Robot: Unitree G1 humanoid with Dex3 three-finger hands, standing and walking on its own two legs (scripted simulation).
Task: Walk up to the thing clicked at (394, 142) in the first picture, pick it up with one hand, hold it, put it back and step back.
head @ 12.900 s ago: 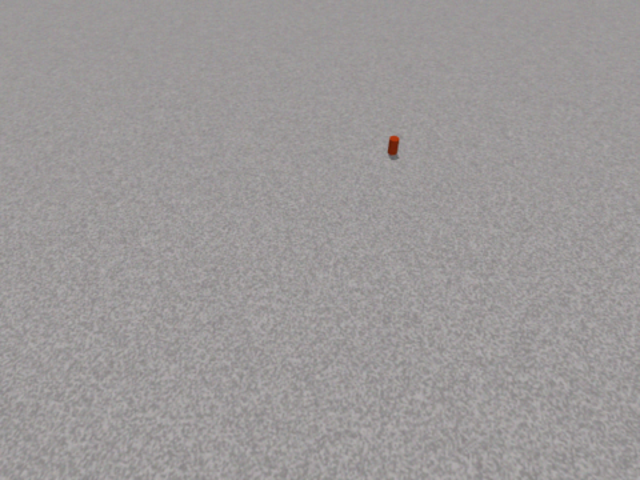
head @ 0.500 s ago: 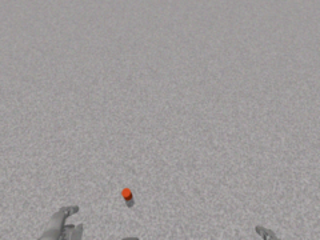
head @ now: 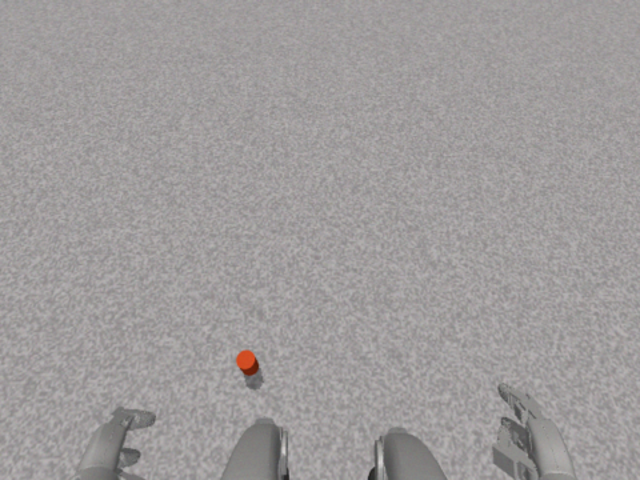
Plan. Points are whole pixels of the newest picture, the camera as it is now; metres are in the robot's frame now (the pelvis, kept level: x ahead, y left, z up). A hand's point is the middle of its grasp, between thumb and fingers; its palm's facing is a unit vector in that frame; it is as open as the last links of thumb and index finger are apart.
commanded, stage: rise first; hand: left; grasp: from above
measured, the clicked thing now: (248, 363) +0.39 +0.21 -0.65
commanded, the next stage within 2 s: none
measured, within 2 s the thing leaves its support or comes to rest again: neither
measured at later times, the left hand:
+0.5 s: hand (178, 428) +0.20 +0.27 -0.31, palm faces -0.43 -0.55 -0.72, open 13.3 cm
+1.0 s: hand (202, 386) +0.29 +0.27 -0.44, palm faces -0.48 -0.20 -0.85, open 13.7 cm
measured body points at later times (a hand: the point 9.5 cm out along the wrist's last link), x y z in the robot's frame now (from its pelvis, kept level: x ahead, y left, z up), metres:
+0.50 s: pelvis -0.04 -0.01 -0.16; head +0.13 +0.01 +0.26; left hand +0.22 +0.29 -0.26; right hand +0.16 -0.27 -0.26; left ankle +0.02 +0.12 -0.66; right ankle +0.00 -0.14 -0.66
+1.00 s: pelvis -0.09 -0.01 -0.29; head +0.12 +0.02 +0.11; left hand +0.31 +0.28 -0.39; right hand +0.01 -0.29 -0.42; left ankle +0.02 +0.12 -0.66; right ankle +0.00 -0.14 -0.66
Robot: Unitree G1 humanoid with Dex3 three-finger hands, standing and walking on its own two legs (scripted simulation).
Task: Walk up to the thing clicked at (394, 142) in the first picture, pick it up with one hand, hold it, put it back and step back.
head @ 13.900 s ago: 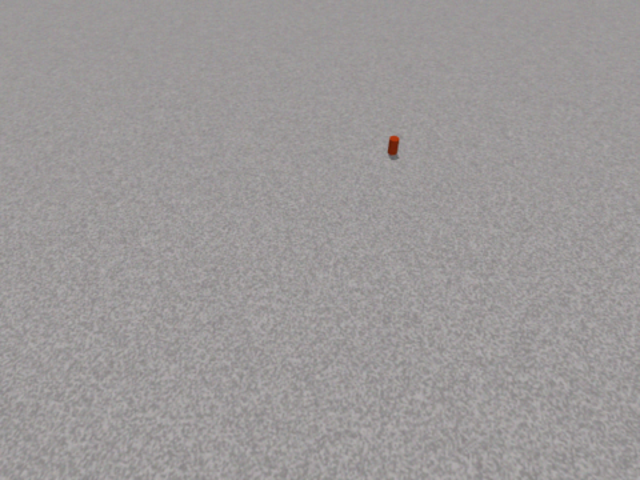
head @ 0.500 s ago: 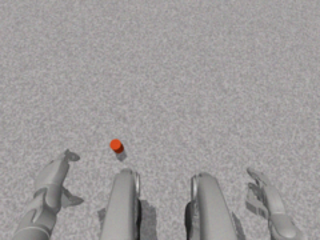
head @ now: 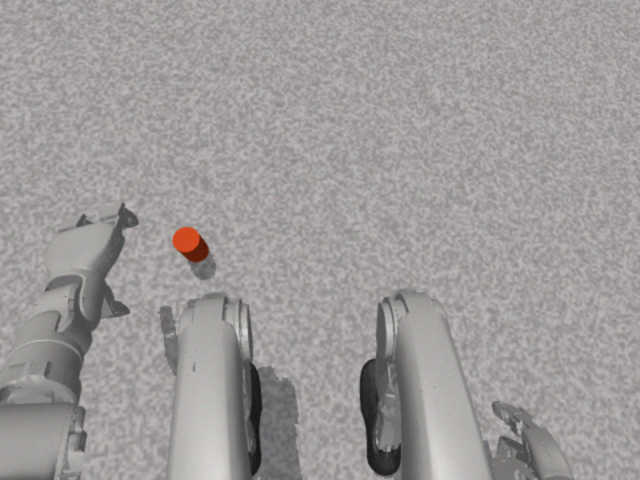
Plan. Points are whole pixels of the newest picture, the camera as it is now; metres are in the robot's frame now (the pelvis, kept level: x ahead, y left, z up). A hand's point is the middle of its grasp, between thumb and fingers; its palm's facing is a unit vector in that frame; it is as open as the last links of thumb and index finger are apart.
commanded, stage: rise first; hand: left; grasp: from above
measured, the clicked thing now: (191, 245) +0.46 +0.25 -0.36
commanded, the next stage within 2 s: none
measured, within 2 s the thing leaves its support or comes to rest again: neither
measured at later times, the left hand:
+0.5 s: hand (133, 255) +0.40 +0.30 -0.21, palm faces -0.45 -0.07 -0.89, open 13.8 cm
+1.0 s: hand (143, 250) +0.41 +0.30 -0.23, palm faces -0.44 -0.06 -0.89, open 14.0 cm
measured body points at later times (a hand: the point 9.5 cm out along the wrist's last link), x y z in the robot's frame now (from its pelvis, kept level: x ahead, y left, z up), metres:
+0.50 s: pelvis +0.00 +0.00 -0.05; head +0.22 +0.05 +0.34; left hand +0.42 +0.30 -0.16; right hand +0.10 -0.27 -0.17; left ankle +0.10 +0.13 -0.37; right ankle +0.10 -0.13 -0.37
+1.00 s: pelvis +0.01 +0.00 -0.07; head +0.23 +0.05 +0.32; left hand +0.43 +0.30 -0.18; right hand +0.09 -0.28 -0.19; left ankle +0.10 +0.13 -0.37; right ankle +0.10 -0.13 -0.37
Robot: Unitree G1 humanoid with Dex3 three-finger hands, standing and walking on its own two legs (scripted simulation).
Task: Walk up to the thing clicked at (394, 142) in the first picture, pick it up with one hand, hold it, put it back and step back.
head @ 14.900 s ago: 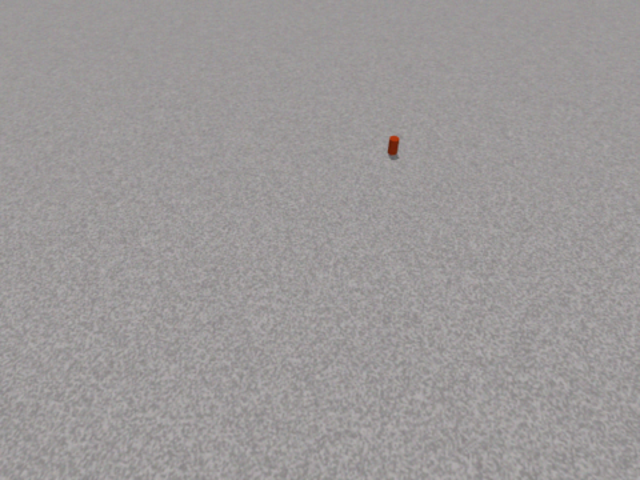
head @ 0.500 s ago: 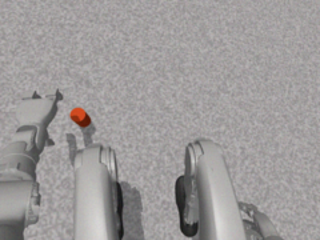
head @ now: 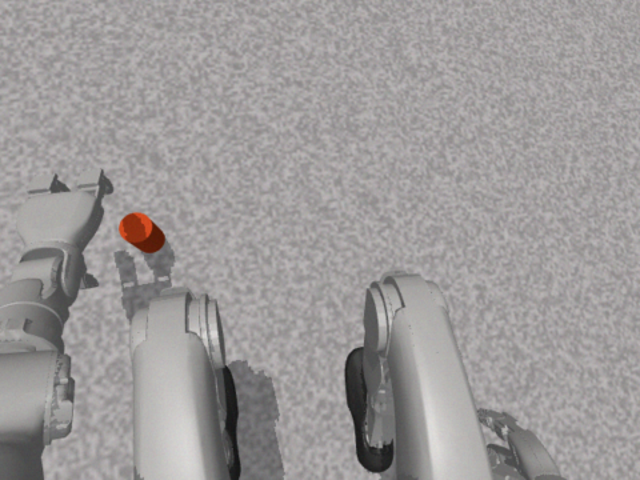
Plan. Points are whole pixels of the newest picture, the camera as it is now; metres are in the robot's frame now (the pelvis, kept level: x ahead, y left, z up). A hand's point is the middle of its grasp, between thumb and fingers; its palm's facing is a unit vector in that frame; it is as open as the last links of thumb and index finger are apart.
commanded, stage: rise first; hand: left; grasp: from above
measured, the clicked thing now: (143, 234) +0.44 +0.27 -0.30
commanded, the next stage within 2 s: approach in 1.70 s
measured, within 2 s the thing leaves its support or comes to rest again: neither
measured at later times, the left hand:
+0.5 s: hand (89, 242) +0.40 +0.30 -0.18, palm faces -0.44 -0.08 -0.89, open 13.9 cm
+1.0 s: hand (84, 241) +0.40 +0.30 -0.16, palm faces -0.44 -0.07 -0.90, open 13.4 cm
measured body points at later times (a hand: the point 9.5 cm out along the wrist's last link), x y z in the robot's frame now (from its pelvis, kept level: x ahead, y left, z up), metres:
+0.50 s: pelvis +0.00 +0.00 -0.01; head +0.23 +0.06 +0.38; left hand +0.42 +0.31 -0.13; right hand +0.09 -0.28 -0.13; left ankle +0.08 +0.13 -0.30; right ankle +0.10 -0.13 -0.30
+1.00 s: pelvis +0.00 +0.00 +0.00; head +0.22 +0.06 +0.39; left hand +0.42 +0.30 -0.11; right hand +0.08 -0.28 -0.12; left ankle +0.08 +0.13 -0.30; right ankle +0.10 -0.13 -0.30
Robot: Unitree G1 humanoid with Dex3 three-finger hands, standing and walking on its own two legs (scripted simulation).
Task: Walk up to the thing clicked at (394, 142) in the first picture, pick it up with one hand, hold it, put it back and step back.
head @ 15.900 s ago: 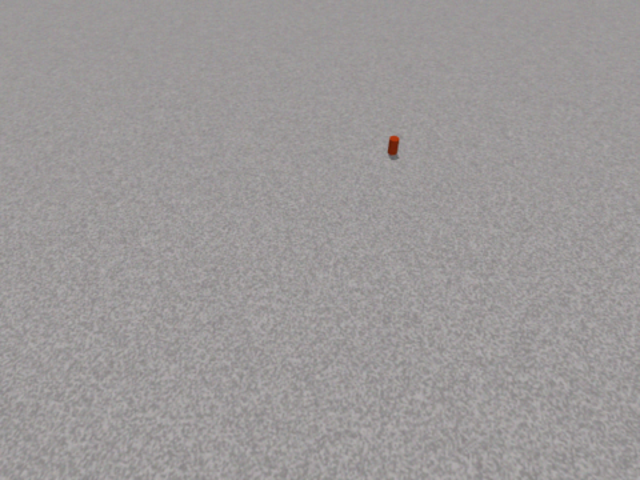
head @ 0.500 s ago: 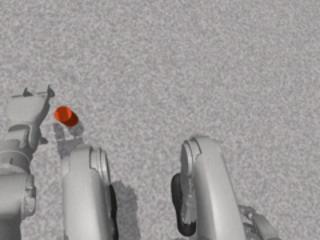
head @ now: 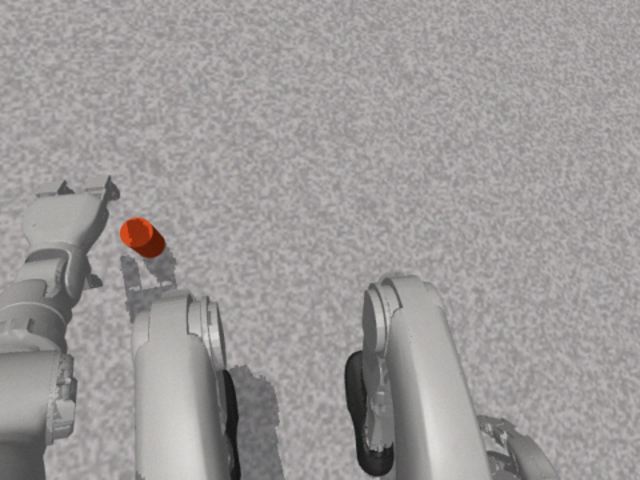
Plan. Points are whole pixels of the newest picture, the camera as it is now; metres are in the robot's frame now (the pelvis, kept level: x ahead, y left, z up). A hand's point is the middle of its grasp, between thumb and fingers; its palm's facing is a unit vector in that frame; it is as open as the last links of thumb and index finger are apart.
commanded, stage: rise first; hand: left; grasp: from above
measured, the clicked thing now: (144, 238) +0.44 +0.27 -0.29
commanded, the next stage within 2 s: approach in 0.70 s
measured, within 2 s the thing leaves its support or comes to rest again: neither
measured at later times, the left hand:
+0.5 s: hand (89, 248) +0.40 +0.30 -0.17, palm faces -0.43 -0.07 -0.90, open 12.6 cm
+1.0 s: hand (99, 246) +0.40 +0.29 -0.17, palm faces -0.46 -0.06 -0.89, open 12.5 cm
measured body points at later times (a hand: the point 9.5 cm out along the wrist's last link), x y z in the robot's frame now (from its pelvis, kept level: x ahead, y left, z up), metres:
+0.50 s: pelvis +0.00 +0.00 +0.00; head +0.21 +0.05 +0.39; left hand +0.41 +0.30 -0.11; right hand +0.08 -0.28 -0.12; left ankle +0.08 +0.13 -0.30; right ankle +0.10 -0.13 -0.30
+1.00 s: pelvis +0.00 +0.00 -0.01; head +0.21 +0.06 +0.39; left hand +0.42 +0.29 -0.12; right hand +0.08 -0.28 -0.12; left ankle +0.08 +0.13 -0.30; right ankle +0.10 -0.13 -0.30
